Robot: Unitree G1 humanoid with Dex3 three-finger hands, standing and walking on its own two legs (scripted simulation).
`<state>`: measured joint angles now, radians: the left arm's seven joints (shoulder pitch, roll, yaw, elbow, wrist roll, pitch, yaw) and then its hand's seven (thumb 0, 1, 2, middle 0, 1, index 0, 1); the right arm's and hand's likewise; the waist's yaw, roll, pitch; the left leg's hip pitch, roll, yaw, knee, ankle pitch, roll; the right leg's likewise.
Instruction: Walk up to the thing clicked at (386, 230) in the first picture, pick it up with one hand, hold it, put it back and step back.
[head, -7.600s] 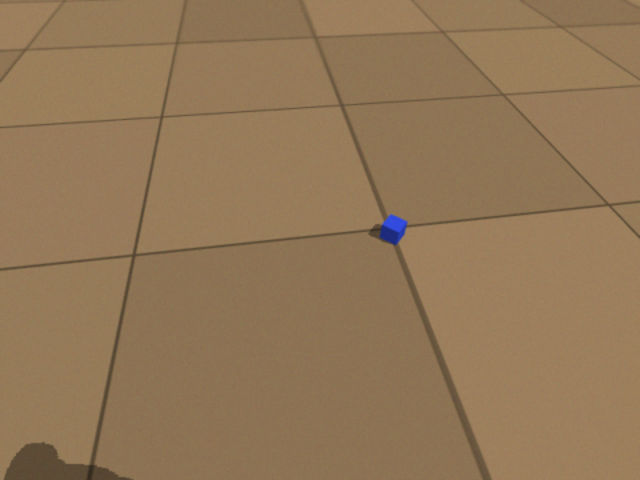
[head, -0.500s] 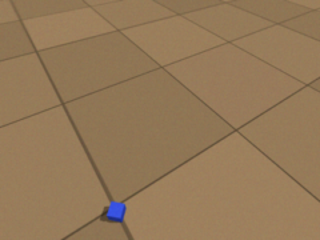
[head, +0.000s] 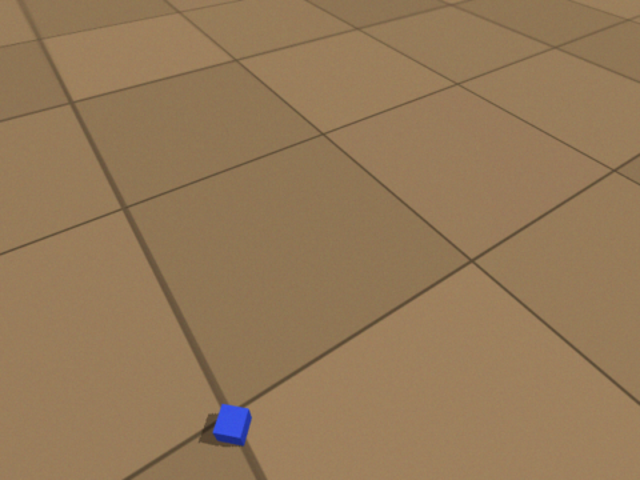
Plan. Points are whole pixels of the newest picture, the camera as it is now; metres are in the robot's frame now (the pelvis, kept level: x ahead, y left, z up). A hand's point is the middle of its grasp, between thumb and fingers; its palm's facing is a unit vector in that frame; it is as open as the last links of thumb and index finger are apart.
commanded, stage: stand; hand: left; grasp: from above
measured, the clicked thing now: (233, 424) +0.41 +0.26 -0.74
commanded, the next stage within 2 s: rise first in 0.60 s
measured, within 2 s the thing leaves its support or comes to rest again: neither
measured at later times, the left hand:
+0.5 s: hand out of the picture +0.07 +0.26 -0.16, palm faces -0.03 -0.94 -0.35, open 7.4 cm
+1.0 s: hand out of the picture +0.15 +0.25 -0.17, palm faces -0.06 -0.93 -0.36, open 9.8 cm
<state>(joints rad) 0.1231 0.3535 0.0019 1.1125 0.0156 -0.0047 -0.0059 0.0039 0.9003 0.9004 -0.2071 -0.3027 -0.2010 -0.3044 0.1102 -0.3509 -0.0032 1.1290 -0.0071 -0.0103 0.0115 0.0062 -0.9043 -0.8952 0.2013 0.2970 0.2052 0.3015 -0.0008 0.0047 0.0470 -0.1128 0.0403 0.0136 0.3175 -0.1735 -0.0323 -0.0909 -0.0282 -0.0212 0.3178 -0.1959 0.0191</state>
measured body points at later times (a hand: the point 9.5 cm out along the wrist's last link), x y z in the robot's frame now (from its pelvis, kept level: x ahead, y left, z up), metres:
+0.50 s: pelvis +0.00 +0.00 +0.00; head +0.02 +0.00 +0.45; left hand +0.07 +0.30 -0.13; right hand +0.07 -0.30 -0.13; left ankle +0.00 +0.14 -0.75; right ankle -0.01 -0.13 -0.75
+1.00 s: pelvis -0.01 +0.00 -0.02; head +0.05 +0.01 +0.42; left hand +0.15 +0.30 -0.15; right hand +0.09 -0.26 -0.15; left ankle +0.00 +0.14 -0.75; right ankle -0.01 -0.13 -0.75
